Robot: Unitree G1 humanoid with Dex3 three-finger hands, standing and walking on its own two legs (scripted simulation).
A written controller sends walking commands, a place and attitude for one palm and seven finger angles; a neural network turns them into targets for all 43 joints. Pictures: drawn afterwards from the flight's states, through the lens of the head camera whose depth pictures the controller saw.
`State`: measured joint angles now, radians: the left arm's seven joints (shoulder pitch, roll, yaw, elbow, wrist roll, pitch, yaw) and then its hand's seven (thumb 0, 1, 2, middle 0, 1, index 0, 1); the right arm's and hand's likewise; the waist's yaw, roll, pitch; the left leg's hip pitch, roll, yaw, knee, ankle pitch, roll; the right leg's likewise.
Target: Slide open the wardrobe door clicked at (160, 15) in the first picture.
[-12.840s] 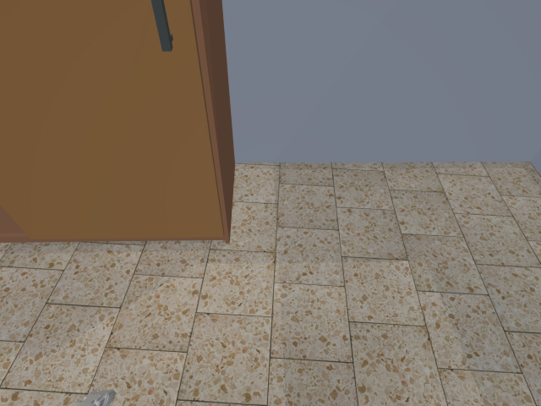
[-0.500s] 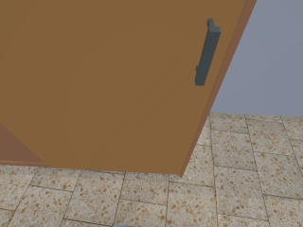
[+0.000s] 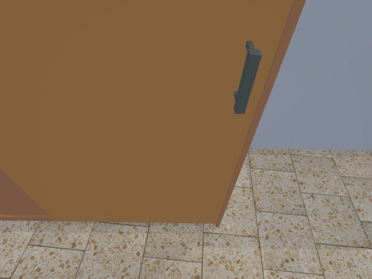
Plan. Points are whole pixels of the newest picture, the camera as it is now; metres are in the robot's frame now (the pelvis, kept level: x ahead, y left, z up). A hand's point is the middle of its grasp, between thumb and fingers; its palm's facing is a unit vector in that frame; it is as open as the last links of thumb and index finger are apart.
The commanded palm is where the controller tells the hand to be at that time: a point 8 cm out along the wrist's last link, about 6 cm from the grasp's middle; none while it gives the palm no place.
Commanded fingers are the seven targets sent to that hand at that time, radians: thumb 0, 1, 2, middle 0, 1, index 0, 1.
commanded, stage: come to a stop and stand still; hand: right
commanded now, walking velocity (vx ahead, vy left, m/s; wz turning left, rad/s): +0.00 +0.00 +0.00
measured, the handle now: (244, 78) +0.48 -0.09 +0.20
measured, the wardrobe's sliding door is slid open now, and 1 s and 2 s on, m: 0.00 0.00 0.00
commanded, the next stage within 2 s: look again from close up in 1.04 s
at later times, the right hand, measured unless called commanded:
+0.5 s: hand out of the picture -0.01 -0.18 -0.18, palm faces +0.01 +0.98 -0.18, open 7.3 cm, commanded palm none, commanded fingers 0.00 -0.90 -0.90 0.20 0.30 0.20 0.30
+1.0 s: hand out of the picture -0.04 -0.17 -0.18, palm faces +0.02 +0.99 -0.14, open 7.4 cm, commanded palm none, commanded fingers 0.00 -0.90 -0.90 0.20 0.30 0.20 0.30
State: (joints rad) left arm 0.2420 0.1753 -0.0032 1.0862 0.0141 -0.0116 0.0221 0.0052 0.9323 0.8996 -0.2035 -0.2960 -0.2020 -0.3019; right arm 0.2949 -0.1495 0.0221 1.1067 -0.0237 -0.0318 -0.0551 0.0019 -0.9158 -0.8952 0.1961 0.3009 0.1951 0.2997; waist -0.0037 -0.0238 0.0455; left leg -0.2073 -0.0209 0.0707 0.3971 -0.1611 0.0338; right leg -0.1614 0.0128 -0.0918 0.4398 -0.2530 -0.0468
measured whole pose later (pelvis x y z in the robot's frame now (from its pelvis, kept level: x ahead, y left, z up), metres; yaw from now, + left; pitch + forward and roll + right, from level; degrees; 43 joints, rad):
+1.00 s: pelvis -0.02 -0.02 +0.00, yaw +0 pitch -2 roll +0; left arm 0.32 0.11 -0.02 1.10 0.01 -0.02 0.03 0.00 0.91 0.90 -0.20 -0.30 -0.20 -0.30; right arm 0.35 -0.11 0.02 1.09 -0.02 -0.01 -0.04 0.00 -0.91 -0.90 0.19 0.30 0.19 0.30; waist 0.00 0.02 0.02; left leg -0.24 0.02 0.05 0.43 -0.16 0.00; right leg -0.17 0.06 -0.11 0.42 -0.23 -0.09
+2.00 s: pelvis +0.00 -0.02 +0.00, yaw +0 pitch -2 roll +0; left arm 0.38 0.13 -0.05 1.00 -0.01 -0.11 0.06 0.02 0.93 0.90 -0.21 -0.30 -0.20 -0.30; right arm 0.50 -0.17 0.00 0.60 0.07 0.18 -0.10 0.07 -0.97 -0.89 0.20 0.31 0.20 0.30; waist 0.00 0.03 0.04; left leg -0.26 0.02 0.04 0.51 -0.22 0.01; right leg -0.16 0.05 -0.12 0.45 -0.27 -0.07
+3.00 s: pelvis +0.02 -0.01 -0.02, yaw -3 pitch +2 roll +2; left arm 0.29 0.32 -0.02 0.61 -0.08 -0.30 0.09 0.01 0.91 0.90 -0.20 -0.30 -0.20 -0.30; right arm 0.27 -0.37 -0.36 -0.09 0.39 -0.04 0.43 0.00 0.16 -0.44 0.27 0.98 0.27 0.98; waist -0.02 -0.05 -0.05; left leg -0.35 -0.01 0.10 0.62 -0.30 0.02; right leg -0.33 0.02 -0.04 0.68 -0.39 -0.06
